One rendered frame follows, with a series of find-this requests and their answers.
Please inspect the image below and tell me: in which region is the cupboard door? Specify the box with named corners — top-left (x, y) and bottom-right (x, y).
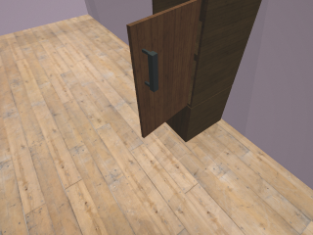
top-left (126, 0), bottom-right (201, 138)

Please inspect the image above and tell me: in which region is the handle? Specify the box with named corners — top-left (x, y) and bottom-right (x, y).
top-left (142, 48), bottom-right (158, 92)

